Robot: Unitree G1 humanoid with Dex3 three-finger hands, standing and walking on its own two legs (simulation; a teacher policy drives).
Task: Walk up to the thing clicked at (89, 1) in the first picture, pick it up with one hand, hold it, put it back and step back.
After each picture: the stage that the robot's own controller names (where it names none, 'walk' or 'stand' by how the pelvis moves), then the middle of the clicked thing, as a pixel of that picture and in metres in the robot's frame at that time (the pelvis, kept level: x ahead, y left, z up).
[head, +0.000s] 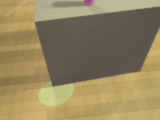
stand; out of the picture +1.05 -0.06 +0.08
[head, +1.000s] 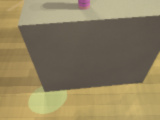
walk; out of the picture +0.91 +0.02 +0.10
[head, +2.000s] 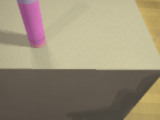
walk; (32, 18) +0.55 +0.23 +0.11
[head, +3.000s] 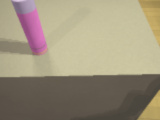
stand; (32, 27) +0.54 +0.21 +0.11
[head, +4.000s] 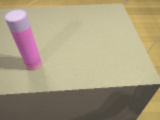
stand; (26, 43) +0.50 +0.22 +0.07
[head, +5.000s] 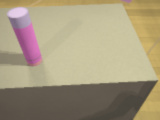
stand; (27, 40) +0.53 +0.23 +0.07
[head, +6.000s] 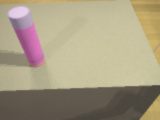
stand; (29, 40) +0.51 +0.21 +0.07
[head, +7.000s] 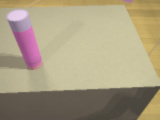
stand; (27, 43) +0.51 +0.22 +0.07
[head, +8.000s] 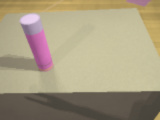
rise first; (39, 45) +0.51 +0.21 +0.07
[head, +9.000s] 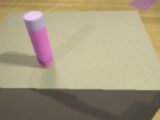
go down; (40, 42) +0.53 +0.20 +0.08
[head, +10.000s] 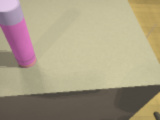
go down; (18, 37) +0.48 +0.19 +0.10
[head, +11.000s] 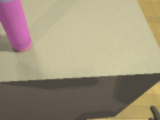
close in; (12, 18) +0.50 +0.19 +0.12
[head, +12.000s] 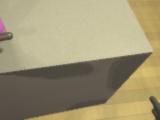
close; out of the picture +0.54 +0.21 +0.15
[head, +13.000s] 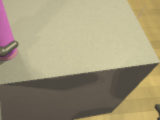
lift; out of the picture +0.48 +0.20 +0.14
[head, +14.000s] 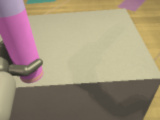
lift; (19, 41) +0.33 +0.16 +0.26
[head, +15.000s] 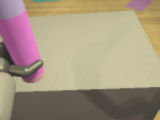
hold; (20, 41) +0.33 +0.17 +0.26
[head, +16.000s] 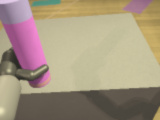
hold; (27, 46) +0.34 +0.15 +0.24
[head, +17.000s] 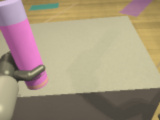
hold; (24, 48) +0.34 +0.17 +0.23
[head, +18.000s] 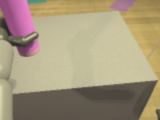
crouch; (17, 15) +0.43 +0.17 +0.28
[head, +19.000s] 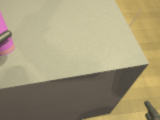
lower; out of the picture +0.52 +0.21 +0.16
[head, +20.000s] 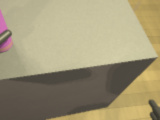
lower; out of the picture +0.51 +0.21 +0.14
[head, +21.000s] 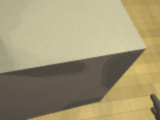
lower; out of the picture +0.53 +0.23 +0.15
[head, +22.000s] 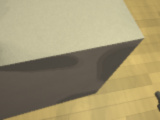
lower; out of the picture +0.55 +0.23 +0.16
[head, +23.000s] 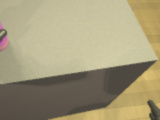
lower; out of the picture +0.51 +0.22 +0.14
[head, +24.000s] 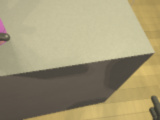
withdraw; out of the picture +0.53 +0.21 +0.14
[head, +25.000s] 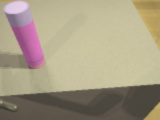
sink last; (28, 39) +0.48 +0.20 +0.11
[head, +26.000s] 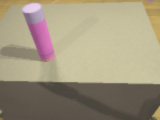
stand; (40, 35) +0.54 +0.22 +0.09
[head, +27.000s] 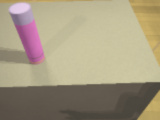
stand; (29, 37) +0.52 +0.21 +0.08
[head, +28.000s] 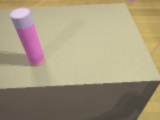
stand; (30, 40) +0.53 +0.22 +0.07
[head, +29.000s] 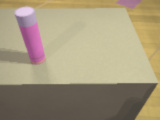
stand; (32, 38) +0.55 +0.22 +0.07
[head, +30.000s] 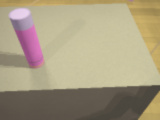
stand; (29, 41) +0.51 +0.22 +0.07
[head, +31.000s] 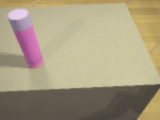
stand; (28, 42) +0.51 +0.22 +0.07
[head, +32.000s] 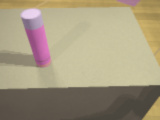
stand; (38, 41) +0.53 +0.19 +0.07
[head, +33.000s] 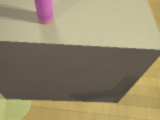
walk; out of the picture +0.67 +0.16 +0.09
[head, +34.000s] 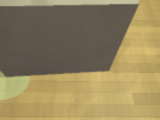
walk; out of the picture +0.87 +0.26 +0.09
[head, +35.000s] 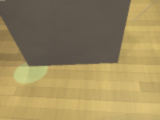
stand; out of the picture +1.14 +0.24 +0.09
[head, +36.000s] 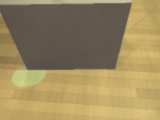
stand; out of the picture +1.15 +0.20 +0.07
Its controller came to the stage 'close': yes
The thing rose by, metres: 0.23
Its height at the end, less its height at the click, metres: +0.00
